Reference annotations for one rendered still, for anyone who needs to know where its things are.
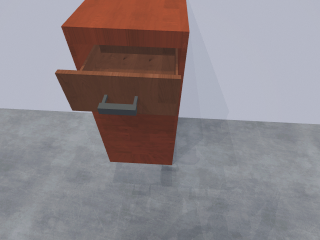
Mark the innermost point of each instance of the cabinet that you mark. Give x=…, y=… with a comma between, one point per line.
x=144, y=138

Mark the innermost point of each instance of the drawer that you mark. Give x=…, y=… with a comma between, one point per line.
x=121, y=73

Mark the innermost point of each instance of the handle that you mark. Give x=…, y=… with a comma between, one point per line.
x=116, y=108

